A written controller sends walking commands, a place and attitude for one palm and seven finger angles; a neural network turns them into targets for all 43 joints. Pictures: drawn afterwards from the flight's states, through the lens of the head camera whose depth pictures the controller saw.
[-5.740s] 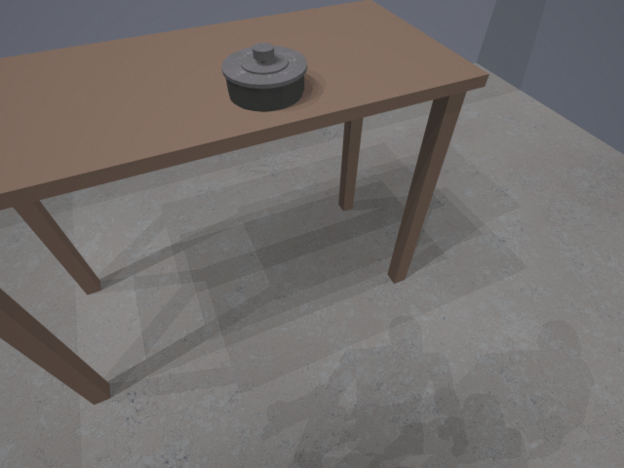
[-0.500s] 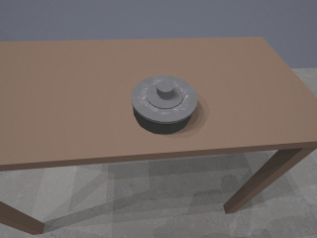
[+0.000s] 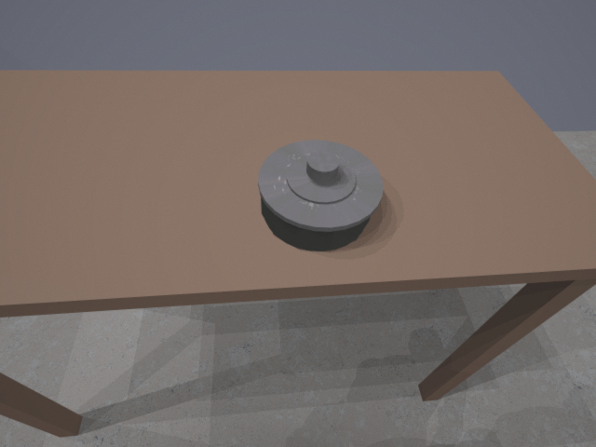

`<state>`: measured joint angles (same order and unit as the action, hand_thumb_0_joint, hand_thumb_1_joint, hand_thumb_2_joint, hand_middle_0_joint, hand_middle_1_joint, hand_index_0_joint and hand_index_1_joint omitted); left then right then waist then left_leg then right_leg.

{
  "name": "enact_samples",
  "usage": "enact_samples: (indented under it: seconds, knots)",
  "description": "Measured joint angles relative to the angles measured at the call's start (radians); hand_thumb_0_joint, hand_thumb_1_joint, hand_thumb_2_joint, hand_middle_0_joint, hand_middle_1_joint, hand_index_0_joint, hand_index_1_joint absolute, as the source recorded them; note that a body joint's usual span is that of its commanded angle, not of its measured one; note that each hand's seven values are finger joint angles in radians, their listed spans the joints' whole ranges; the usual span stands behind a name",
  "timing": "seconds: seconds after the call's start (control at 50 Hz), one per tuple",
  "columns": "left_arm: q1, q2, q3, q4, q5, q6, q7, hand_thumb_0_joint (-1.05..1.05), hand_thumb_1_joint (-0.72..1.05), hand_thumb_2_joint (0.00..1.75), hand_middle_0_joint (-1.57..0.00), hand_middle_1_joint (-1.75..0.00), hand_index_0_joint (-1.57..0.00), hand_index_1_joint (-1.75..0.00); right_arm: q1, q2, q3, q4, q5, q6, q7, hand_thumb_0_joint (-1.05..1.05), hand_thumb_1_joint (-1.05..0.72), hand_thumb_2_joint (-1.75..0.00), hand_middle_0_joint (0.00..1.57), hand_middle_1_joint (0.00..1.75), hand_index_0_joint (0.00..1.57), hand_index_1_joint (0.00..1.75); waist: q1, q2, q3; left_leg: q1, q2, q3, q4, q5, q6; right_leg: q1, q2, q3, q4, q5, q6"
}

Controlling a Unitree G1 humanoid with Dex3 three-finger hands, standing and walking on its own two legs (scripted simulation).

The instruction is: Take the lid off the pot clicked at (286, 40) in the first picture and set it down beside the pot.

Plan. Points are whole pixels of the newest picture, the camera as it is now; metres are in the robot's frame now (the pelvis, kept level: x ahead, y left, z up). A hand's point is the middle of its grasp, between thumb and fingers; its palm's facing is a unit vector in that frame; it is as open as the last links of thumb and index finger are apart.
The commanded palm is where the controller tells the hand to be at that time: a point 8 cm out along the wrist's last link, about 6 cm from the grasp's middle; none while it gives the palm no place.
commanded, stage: look again from close up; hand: left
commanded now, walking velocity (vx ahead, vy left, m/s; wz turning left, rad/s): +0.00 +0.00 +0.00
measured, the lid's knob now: (322, 166) +0.43 +0.00 +0.16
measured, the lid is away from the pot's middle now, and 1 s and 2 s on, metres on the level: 0.00 0.00 0.00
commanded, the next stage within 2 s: shuffle to correct the standing spot in 0.10 s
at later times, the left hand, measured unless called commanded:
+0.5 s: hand out of the picture -0.03 +0.15 -0.19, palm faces +0.08 -0.99 -0.14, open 7.4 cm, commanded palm none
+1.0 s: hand out of the picture -0.03 +0.09 -0.19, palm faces +0.15 -0.98 -0.17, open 7.4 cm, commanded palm none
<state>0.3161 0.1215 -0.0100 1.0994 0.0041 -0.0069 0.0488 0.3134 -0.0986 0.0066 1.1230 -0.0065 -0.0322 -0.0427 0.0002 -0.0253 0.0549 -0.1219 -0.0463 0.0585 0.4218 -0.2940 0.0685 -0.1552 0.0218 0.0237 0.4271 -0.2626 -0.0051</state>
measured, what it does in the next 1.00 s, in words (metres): shifts its weight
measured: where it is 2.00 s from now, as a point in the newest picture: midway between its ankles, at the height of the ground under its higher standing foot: outside the picture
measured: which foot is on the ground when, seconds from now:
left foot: down 0.00-0.98, up 1.00-1.00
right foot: down 0.00-1.00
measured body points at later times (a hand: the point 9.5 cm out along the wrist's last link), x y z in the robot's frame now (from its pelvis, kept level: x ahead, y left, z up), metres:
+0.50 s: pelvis +0.00 +0.01 +0.00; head +0.03 +0.03 +0.45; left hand -0.03 +0.21 -0.17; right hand -0.02 -0.19 -0.15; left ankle -0.04 +0.07 -0.74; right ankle -0.02 -0.12 -0.74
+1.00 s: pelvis +0.00 -0.07 -0.01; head +0.04 -0.05 +0.44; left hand -0.03 +0.14 -0.17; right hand +0.03 -0.29 -0.16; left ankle -0.04 +0.06 -0.74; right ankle -0.02 -0.12 -0.74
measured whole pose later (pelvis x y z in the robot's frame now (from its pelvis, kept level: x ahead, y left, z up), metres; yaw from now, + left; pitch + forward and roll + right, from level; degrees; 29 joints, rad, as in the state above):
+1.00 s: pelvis +0.00 -0.07 -0.01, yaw +6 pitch +1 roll -1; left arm 0.33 0.12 0.03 1.01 0.02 0.04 0.04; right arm 0.25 -0.13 -0.05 1.05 -0.01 0.03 -0.06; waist -0.01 -0.01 0.06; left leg -0.27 0.02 -0.05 0.62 -0.35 0.00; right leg -0.22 0.09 -0.11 0.51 -0.32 -0.10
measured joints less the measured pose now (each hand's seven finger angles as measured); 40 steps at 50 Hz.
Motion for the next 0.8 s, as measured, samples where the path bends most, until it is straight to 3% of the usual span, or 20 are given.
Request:
enact_samples:
  seconds: [0.28, 0.48, 0.8]
  knots:
    - [-0.001, -0.001, 0.000, 0.004, 0.001, 0.003, 0.001, 0.01, 0.92, 0.90, -0.20, -0.30, -0.20, -0.30, 0.007, 0.010, 0.001, 0.000, 0.000, -0.001, 0.000, 0.01, -0.92, -0.90, 0.20, 0.30, 0.20, 0.30, -0.004, -0.007, 0.000, -0.003, -0.014, 0.000, -0.002, 0.003, 0.014, -0.003, -0.014, 0.000, 0.001, 0.000, 0.014]
    - [-0.009, 0.005, 0.004, 0.015, -0.001, 0.012, 0.008, 0.01, 0.92, 0.90, -0.20, -0.30, -0.20, -0.30, 0.015, 0.035, -0.007, 0.005, -0.003, 0.007, -0.005, 0.01, -0.91, -0.90, 0.20, 0.30, 0.20, 0.30, -0.017, -0.021, -0.006, -0.006, -0.034, -0.048, -0.016, 0.017, 0.015, 0.005, -0.036, -0.047, -0.001, -0.012, 0.017]
    - [0.004, -0.004, 0.024, -0.032, 0.006, 0.033, 0.004, 0.01, 0.91, 0.90, -0.20, -0.30, -0.20, -0.30, -0.016, 0.005, -0.037, -0.022, -0.010, 0.034, -0.016, 0.01, -0.92, -0.90, 0.20, 0.30, 0.20, 0.30, -0.011, -0.008, -0.002, -0.070, -0.002, -0.114, 0.051, -0.005, -0.036, -0.025, -0.004, -0.117, 0.027, -0.035, -0.033]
